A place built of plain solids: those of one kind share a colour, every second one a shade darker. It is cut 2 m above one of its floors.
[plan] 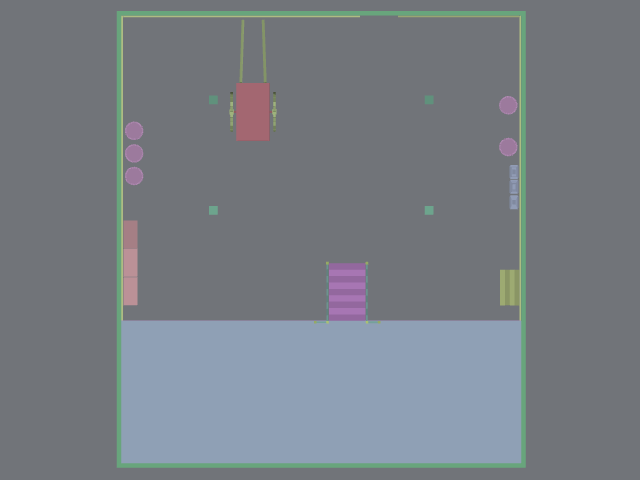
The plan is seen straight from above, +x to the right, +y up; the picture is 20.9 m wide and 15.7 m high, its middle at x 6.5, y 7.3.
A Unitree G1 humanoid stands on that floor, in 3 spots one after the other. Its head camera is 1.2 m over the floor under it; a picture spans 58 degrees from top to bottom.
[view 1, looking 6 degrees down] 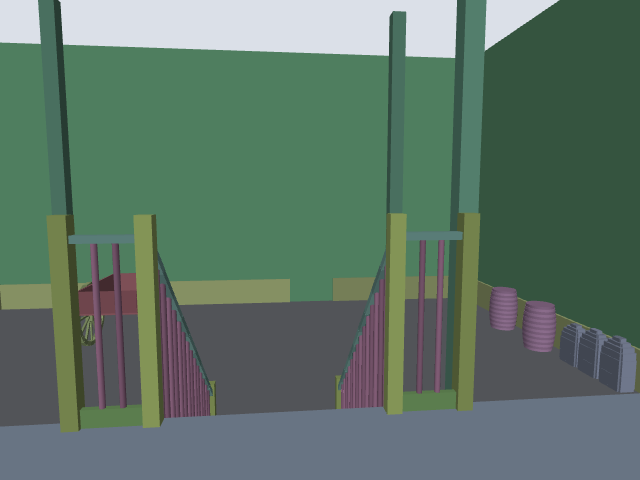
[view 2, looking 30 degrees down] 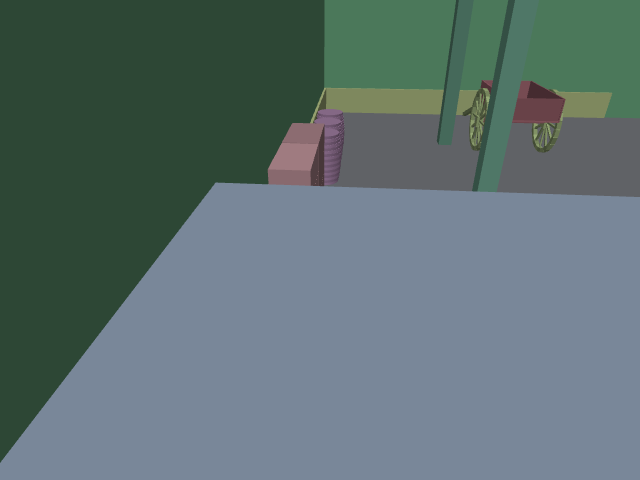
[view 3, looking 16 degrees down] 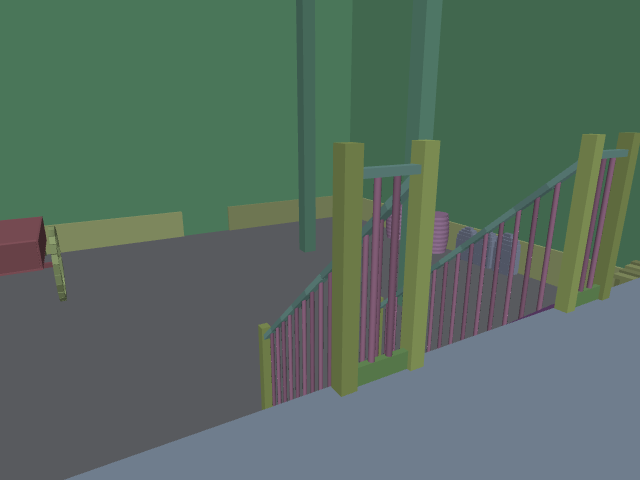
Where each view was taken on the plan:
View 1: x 7.39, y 2.36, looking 84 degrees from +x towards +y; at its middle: wall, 12.42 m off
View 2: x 1.00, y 1.83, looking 95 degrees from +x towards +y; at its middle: loft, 2.40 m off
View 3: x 5.39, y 3.18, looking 60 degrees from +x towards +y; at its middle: ground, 11.17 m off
